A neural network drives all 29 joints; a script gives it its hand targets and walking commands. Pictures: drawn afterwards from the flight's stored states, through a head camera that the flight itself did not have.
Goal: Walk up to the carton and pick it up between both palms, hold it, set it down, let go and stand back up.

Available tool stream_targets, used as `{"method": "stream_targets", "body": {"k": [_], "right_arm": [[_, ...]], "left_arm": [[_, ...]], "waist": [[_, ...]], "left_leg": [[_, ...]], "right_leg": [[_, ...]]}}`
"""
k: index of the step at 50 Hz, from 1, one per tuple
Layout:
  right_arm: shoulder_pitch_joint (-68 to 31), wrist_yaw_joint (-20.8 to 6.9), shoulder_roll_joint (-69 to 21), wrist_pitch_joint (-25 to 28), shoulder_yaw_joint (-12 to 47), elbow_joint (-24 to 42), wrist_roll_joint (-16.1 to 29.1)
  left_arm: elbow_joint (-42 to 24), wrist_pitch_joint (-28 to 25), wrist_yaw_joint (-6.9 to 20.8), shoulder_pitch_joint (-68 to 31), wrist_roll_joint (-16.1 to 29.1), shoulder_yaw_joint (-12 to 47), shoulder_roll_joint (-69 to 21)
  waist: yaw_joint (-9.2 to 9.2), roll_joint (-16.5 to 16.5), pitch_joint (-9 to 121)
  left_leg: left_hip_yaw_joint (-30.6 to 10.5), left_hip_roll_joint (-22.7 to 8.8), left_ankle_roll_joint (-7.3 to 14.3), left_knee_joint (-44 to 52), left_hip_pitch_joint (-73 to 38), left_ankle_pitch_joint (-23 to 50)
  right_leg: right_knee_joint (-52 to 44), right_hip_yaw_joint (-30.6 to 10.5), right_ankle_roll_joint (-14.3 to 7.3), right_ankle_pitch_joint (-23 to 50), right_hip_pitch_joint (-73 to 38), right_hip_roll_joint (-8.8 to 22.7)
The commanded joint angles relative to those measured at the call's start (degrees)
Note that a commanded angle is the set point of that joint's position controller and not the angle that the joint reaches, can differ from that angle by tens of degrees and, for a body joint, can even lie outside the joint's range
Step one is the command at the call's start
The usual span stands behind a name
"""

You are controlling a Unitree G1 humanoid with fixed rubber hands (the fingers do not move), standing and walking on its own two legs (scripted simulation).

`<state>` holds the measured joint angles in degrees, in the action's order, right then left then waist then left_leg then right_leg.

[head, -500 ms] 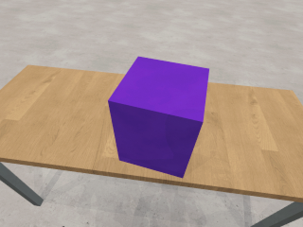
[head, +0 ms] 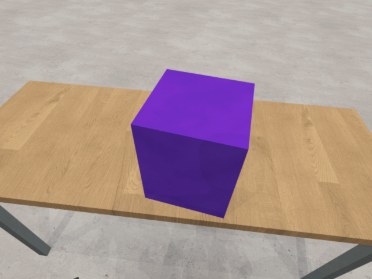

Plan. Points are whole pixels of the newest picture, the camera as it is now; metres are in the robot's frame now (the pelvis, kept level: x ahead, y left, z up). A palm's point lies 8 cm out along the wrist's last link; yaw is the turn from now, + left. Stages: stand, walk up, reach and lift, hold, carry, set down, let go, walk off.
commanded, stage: stand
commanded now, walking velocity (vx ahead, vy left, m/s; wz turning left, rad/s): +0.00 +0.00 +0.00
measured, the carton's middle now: (195, 144) +0.44 -0.02 +0.05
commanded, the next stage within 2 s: none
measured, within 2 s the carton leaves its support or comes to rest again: neither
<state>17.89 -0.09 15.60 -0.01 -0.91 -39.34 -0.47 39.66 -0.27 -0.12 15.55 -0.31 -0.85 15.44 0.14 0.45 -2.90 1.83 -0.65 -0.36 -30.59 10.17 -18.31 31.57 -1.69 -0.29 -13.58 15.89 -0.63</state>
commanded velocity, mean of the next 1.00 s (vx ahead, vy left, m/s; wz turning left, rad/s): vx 0.00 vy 0.00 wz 0.00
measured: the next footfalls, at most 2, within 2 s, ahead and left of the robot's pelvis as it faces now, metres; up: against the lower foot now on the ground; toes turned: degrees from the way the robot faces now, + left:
none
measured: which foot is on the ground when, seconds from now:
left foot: down 0.00-1.00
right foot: down 0.00-1.00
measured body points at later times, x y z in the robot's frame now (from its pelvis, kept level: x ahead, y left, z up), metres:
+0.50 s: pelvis +0.00 +0.01 +0.00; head +0.01 +0.00 +0.45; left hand +0.12 +0.26 -0.11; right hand +0.09 -0.26 -0.11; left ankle -0.02 +0.12 -0.73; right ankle +0.04 -0.12 -0.73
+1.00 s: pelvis -0.01 +0.01 +0.00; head +0.00 +0.01 +0.45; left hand +0.12 +0.26 -0.11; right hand +0.07 -0.26 -0.11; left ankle -0.02 +0.12 -0.73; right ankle +0.04 -0.12 -0.73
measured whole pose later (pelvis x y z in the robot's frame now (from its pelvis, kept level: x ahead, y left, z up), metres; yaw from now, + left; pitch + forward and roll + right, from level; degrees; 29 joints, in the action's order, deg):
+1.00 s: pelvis -0.01 +0.01 +0.00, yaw -3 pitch -2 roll +1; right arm 18.4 -0.1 16.0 -0.2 -0.8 -39.4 -0.3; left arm 39.9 -0.1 -0.2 15.7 -0.5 -0.9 15.3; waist 0.0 0.5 -2.9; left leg 4.9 -1.0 0.2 -30.8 9.8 -18.6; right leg 31.9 -5.0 0.5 -12.7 16.9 -1.3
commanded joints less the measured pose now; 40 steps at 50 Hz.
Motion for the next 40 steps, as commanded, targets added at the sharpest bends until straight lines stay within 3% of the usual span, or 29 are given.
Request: {"method": "stream_targets", "body": {"k": [1, 16, 26, 36, 40], "right_arm": [[1.3, 0.13, 7.77, 0.97, -1.91, 3.97, 0.05], [1.31, 0.21, 7.94, 0.74, -1.85, 3.79, 0.06], [1.15, 0.15, 7.87, 0.73, -1.89, 3.91, 0.2], [1.17, 0.18, 7.94, 0.58, -1.92, 3.96, 0.19], [1.5, 0.21, 8.35, 0.67, -1.98, 4.01, 0.07]], "left_arm": [[-4.01, -0.92, -0.2, 0.26, -0.14, -2.0, 6.79], [-4.28, -0.75, -0.18, 0.41, -0.06, -2.01, 6.48], [-3.98, -0.74, -0.25, -0.02, 0.02, -2.01, 6.59], [-3.98, -0.62, -0.21, 0.09, -0.12, -2.32, 6.69], [-3.75, -0.77, -0.23, 0.19, -0.03, -2.25, 6.7]], "waist": [[-0.11, 0.14, 1.54], [0.04, -0.79, 0.0], [-0.13, 0.4, 1.1], [0.05, -0.46, -0.18], [-0.06, 0.65, 1.45]], "left_leg": [[-4.95, -4.8, 1.86, 6.72, 2.8, 5.01], [-4.08, -5.2, 2.05, 7.09, 3.19, 4.52], [-3.63, -5.34, 2.09, 6.95, 1.87, 5.73], [-3.42, -5.39, 2.31, 7.56, 2.75, 2.44], [-3.12, -5.37, 2.3, 7.41, 1.64, 2.63]], "right_leg": [[-5.65, -6.12, -1.72, 7.39, -1.92, 4.81], [-5.62, -6.88, -1.75, 8.03, -1.11, 4.58], [-4.9, -7.25, -1.77, 9.69, -1.41, 4.41], [-5.6, -8.34, -1.76, 7.0, -0.72, 4.2], [-5.67, -8.28, -1.65, 7.01, -0.39, 4.04]]}}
